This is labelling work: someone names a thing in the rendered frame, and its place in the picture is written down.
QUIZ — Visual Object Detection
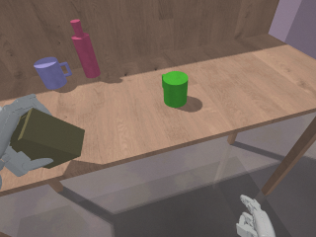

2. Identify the sponge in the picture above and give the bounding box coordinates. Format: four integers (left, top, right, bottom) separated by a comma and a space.
9, 108, 85, 169

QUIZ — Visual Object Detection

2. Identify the robot left hand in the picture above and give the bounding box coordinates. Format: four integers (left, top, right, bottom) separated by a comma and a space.
0, 93, 53, 177

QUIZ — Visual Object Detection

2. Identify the table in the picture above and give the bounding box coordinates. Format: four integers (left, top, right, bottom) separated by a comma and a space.
0, 0, 316, 237

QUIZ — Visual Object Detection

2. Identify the robot right hand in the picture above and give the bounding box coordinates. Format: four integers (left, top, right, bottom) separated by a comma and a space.
236, 195, 276, 237

